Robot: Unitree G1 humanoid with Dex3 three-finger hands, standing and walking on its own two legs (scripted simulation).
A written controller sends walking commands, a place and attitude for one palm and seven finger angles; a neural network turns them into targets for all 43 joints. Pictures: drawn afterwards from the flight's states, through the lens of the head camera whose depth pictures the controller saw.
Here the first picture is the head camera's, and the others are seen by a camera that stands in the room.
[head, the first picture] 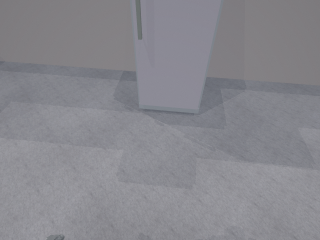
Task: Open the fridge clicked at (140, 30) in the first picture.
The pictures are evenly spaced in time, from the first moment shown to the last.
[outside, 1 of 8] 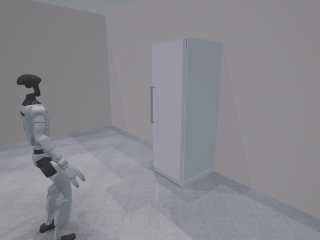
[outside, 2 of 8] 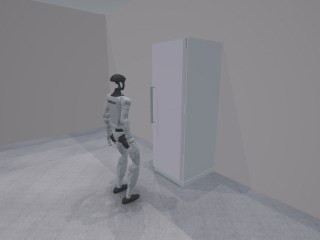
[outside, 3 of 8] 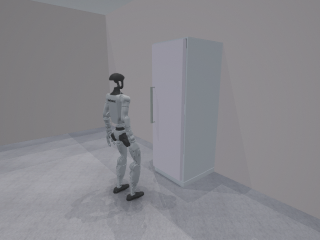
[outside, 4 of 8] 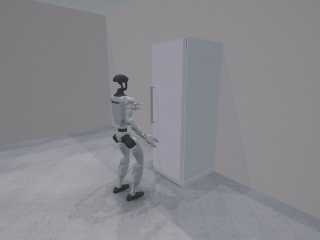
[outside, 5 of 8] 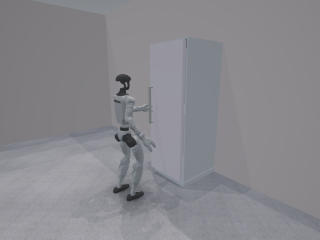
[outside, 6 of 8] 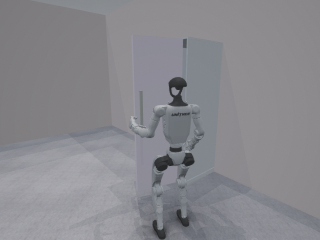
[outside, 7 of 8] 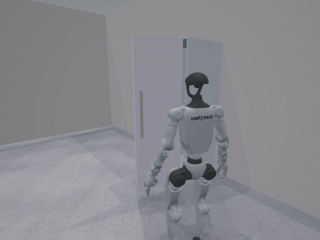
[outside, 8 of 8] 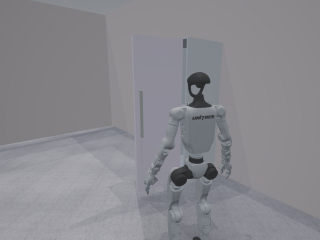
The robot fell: no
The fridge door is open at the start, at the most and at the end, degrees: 0 77 74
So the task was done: yes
